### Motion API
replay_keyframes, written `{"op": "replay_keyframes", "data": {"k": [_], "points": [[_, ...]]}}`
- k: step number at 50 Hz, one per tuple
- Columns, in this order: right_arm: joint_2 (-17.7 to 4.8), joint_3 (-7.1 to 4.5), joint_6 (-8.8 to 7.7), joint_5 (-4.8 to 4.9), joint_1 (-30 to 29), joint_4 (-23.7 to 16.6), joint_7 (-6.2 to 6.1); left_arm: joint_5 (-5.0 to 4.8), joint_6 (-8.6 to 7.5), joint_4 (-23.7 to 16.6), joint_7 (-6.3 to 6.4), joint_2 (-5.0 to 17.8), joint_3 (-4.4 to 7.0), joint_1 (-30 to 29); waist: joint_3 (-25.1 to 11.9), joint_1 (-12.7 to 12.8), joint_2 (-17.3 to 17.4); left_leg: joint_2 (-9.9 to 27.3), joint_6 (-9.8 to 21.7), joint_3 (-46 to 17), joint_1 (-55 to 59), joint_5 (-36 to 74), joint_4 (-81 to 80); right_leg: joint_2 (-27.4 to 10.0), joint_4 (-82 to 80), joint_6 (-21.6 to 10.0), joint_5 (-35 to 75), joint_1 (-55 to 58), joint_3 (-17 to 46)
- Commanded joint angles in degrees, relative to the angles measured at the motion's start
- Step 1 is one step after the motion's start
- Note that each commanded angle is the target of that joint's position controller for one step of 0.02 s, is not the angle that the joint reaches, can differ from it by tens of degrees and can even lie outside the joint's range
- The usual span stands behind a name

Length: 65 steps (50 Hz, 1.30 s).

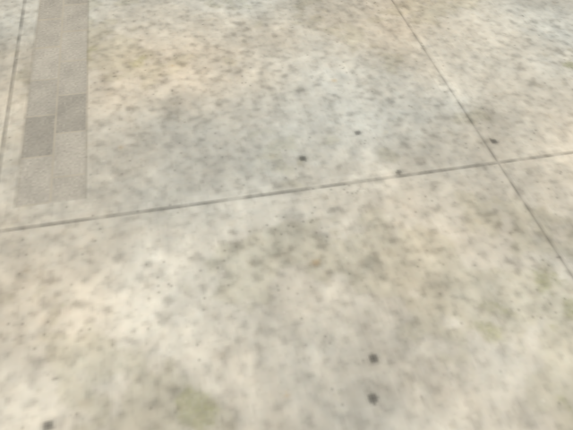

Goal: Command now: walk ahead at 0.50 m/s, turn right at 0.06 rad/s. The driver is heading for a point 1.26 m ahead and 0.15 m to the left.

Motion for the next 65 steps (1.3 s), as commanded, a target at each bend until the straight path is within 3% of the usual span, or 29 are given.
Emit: {"op": "replay_keyframes", "data": {"k": [1, 6, 8, 9, 10, 11, 12, 13, 15, 17, 21, 26, 32, 35, 37, 38, 39, 40, 41, 42, 43, 44, 47, 52, 58, 61, 63, 64, 65], "points": [[-10.65, -2.44, -0.70, 0.57, -1.43, -3.25, -0.25, -0.59, -0.97, -4.84, -0.69, 1.42, -0.20, -6.72, 0.22, -0.06, 7.85, 13.08, 8.80, -8.07, 1.07, 12.69, -5.43, 1.25, -9.03, 0.26, 6.23, 1.99, -1.75], [-11.57, -2.76, 0.22, 0.89, 1.22, -1.40, -0.33, -0.98, -1.76, -7.02, -1.92, 2.71, 0.01, -11.87, 1.75, -1.10, 8.21, 16.11, 7.86, -9.49, 6.53, 13.82, -1.68, 2.58, -15.84, -2.18, 2.25, 4.02, -2.52], [-12.60, -3.12, 0.68, 1.03, -0.15, -1.26, -0.54, -0.68, -2.09, -6.22, -1.82, 4.27, 0.73, -7.74, -0.34, 2.10, 8.66, 15.83, 6.55, -8.55, 7.01, 23.04, 3.28, 4.27, -18.90, -4.00, 0.11, 11.79, -4.02], [-12.04, -2.92, 0.78, 1.11, -0.62, -1.34, -0.64, -0.27, -2.05, -4.22, -1.43, 6.12, 1.77, -1.40, -4.19, 5.25, 7.79, 13.49, 5.36, -6.25, 5.55, 31.13, 10.32, 5.58, -20.24, -5.52, 0.59, 21.47, -5.21], [-10.26, -2.19, 0.65, 0.41, -1.72, -2.27, -0.71, 0.25, -2.04, -1.96, -0.86, 9.23, 2.94, 8.75, -11.06, 9.66, 5.69, 10.83, 3.34, -3.66, -2.29, 28.09, 22.96, 0.75, -17.88, -8.42, 3.34, 37.12, -0.50], [-5.22, -0.55, -0.41, -0.62, 1.93, -4.19, -0.65, 1.34, -1.73, -1.00, -0.36, 15.25, 4.15, 16.42, -19.60, 10.09, -7.21, 3.35, -0.76, 0.91, -24.14, 4.52, 45.06, -13.78, -17.50, -15.60, 4.05, 59.85, 20.34], [-5.99, -0.31, -1.68, 0.05, 3.16, -3.89, -0.24, 0.20, -1.28, -0.14, -0.60, 12.88, 3.52, 18.51, -24.71, 10.34, -14.95, 0.45, -1.58, -4.56, -35.42, -21.99, 55.67, -18.77, -25.73, -20.91, -5.13, 64.11, 38.16], [-10.29, -1.59, -2.18, 1.27, -1.05, -4.36, 0.05, -0.26, -1.03, -0.43, -0.51, 9.76, 2.46, 15.05, -16.00, 10.45, -8.80, 4.07, -1.39, -5.53, -41.29, -19.04, 60.21, -16.57, -27.40, -18.54, -10.64, 57.82, 32.43], [-9.42, -1.49, -1.60, 0.86, -6.96, -5.26, -0.04, 0.30, -0.93, -1.02, -0.61, 6.13, 1.13, 7.63, -5.61, 7.27, -0.91, 8.66, -1.19, -3.26, -38.48, -9.74, 55.60, -11.95, -30.77, -14.71, -7.08, 40.58, 18.87], [-7.94, -1.69, 0.09, 0.47, -5.30, -4.73, -0.34, 0.96, -1.84, -0.61, -1.02, 4.38, 0.67, 4.12, -2.29, 3.75, -2.91, 10.71, -1.49, -4.16, -32.34, -5.22, 51.52, -9.18, -35.01, -13.16, -2.80, 30.51, 12.31], [-6.40, -1.66, 1.37, 0.54, -7.23, -5.47, -0.70, 1.30, -3.21, 2.15, -0.47, 6.18, 1.50, 5.51, -0.43, 3.01, -0.83, 10.02, -2.69, -6.42, -34.40, 3.54, 46.03, -8.81, -38.19, -12.88, 7.41, 28.29, 3.35], [-5.11, -1.15, 0.95, 0.39, -14.69, -7.50, 0.65, 0.83, -2.96, 4.21, 0.50, 7.51, 1.64, 7.29, 1.17, 5.51, 0.03, 8.34, -2.09, -3.66, -32.51, 17.87, 30.06, -7.02, -38.87, -9.80, 10.83, 30.62, -5.77], [-4.26, -0.45, 1.21, 0.57, -23.83, -12.93, 2.82, -0.09, -0.89, 7.44, 1.00, 9.51, 2.31, 12.86, 4.25, 8.97, 0.65, 7.03, 0.31, 0.40, -37.09, 10.95, 21.09, -11.17, -34.63, -8.77, 16.67, 43.97, -8.67], [-6.25, -1.48, 1.57, 0.37, -21.09, -14.25, 3.53, -0.63, 0.27, 7.09, 1.74, 11.75, 2.87, 11.48, 0.48, 5.91, -2.74, 2.46, 3.10, 5.79, -27.77, 1.49, 20.00, -11.17, -24.97, -6.83, 41.95, 45.97, -11.66], [-10.83, -4.14, 1.79, 0.56, -6.87, -11.19, 2.99, -0.77, 1.01, 6.64, 2.47, 12.44, 2.91, 10.22, -7.06, -2.08, -2.44, -1.86, 6.64, 6.81, -7.16, 3.88, 14.38, -8.40, -5.73, -4.27, 48.63, 40.45, -14.30], [-16.02, -5.94, 2.29, 0.42, 2.32, -9.35, 1.72, 0.34, 0.39, 5.23, 2.62, 10.38, 2.00, 10.76, -13.02, -5.41, 4.04, 6.83, 10.45, -7.01, 12.03, 7.08, 14.28, -5.76, 12.24, -1.93, 28.52, 24.75, -14.41], [-20.61, -6.13, 1.66, 0.68, 0.09, -10.02, 1.63, 1.78, -1.59, 2.31, 1.20, 2.17, -0.73, 16.12, -18.37, 1.83, 17.19, 20.77, 21.86, -39.33, 30.73, 0.94, 9.25, 6.74, 30.90, 1.19, -27.12, -1.32, -7.43], [-15.36, -4.88, 1.58, 0.38, 3.34, -10.66, 1.49, -0.21, -3.93, 1.85, 0.12, 7.52, 0.25, 9.52, -22.38, -3.48, 10.95, 21.41, 21.59, -44.04, 32.62, -3.35, 3.61, 5.43, 35.29, 0.28, -27.18, -7.65, 2.87], [-12.94, -4.21, 1.28, 0.10, 0.71, -10.45, 1.35, -1.93, -4.89, -0.07, -0.21, 9.11, 0.71, 4.26, -14.03, -3.53, 8.79, 19.28, 18.69, -34.82, 26.42, 1.17, 2.86, 2.93, 33.58, -0.69, -21.64, -11.14, 2.35], [-11.63, -3.76, 1.20, 0.37, -3.22, -11.11, 1.27, -1.13, -5.23, -0.25, 0.16, 8.19, 0.39, 3.55, -9.53, -0.67, 3.46, 16.78, 16.57, -28.21, 17.37, 6.30, 2.53, 0.44, 28.25, -0.87, -17.10, -8.50, 2.08], [-9.62, -3.08, 1.26, 0.16, -7.01, -11.89, 1.13, 0.17, -4.89, 0.40, 0.52, 8.42, 0.75, 3.82, -6.27, 1.71, 2.39, 15.04, 15.23, -22.97, 9.32, 12.29, 1.48, -1.32, 23.67, -0.20, -14.84, -4.68, 1.30], [-8.16, -2.46, 1.17, -0.53, -8.86, -12.78, 0.92, 0.45, -4.07, 0.60, 0.47, 8.54, 1.07, 5.30, -5.24, 3.65, 3.52, 13.76, 14.90, -20.33, 4.03, 15.62, -0.07, -2.44, 21.83, 0.31, -13.31, -0.81, 1.43], [-8.95, -2.46, 0.49, -0.49, -8.93, -11.79, 0.58, 0.93, -2.08, 0.78, 0.61, 6.26, 0.68, 6.58, -3.45, 5.32, 4.60, 12.30, 14.90, -15.13, -3.70, 21.56, -2.94, -2.72, 15.49, 2.51, -9.82, 1.96, -0.39], [-10.65, -2.67, 0.29, -0.18, -5.77, -9.13, -0.23, 0.51, -2.05, -0.85, 0.13, 3.86, -0.62, -2.39, -0.97, 1.64, 6.53, 8.60, 10.47, -6.92, -5.42, 18.66, -3.72, -0.80, -5.18, 2.56, 9.50, 4.69, -2.31], [-11.78, -2.97, 0.39, -0.20, -1.51, -5.55, -0.01, -0.78, -2.28, -3.66, -1.89, 5.30, -0.55, -9.13, 2.14, -1.29, 6.33, 15.16, 9.00, -7.99, 8.18, 16.20, -1.56, 0.54, -13.43, -1.85, 7.60, -1.29, -1.69], [-12.87, -3.44, 1.13, -0.17, -3.30, -5.33, -0.69, -0.63, -2.19, -3.79, -2.74, 6.52, 0.01, -5.67, 0.12, 1.40, 7.36, 15.96, 6.74, -5.33, 12.24, 32.40, 4.23, 3.24, -14.50, -4.78, -0.62, 3.36, -3.30], [-12.57, -3.17, 1.78, -0.31, -5.43, -6.21, -1.23, -0.11, -1.90, -0.57, -2.39, 9.76, 1.98, 6.67, -7.60, 7.82, 6.16, 11.86, 3.99, -0.49, 8.85, 47.05, 19.82, 7.32, -16.49, -7.56, 1.84, 21.91, -6.13], [-10.70, -2.24, 1.64, -1.51, -4.73, -7.65, -1.73, 0.02, -1.64, 0.59, -1.89, 13.77, 3.09, 15.52, -14.05, 10.62, -0.03, 8.91, 1.58, 2.18, -3.04, 31.41, 37.01, -1.45, -15.85, -11.24, 6.66, 38.24, 6.77], [-5.20, -0.52, 0.28, -1.92, 2.64, -8.70, -0.77, -0.49, -1.75, 1.03, -2.21, 17.08, 3.73, 17.33, -19.45, 6.22, -14.78, -2.66, -2.73, 0.42, -27.64, -14.89, 56.36, -13.11, -21.95, -21.83, -4.75, 57.68, 36.20]]}}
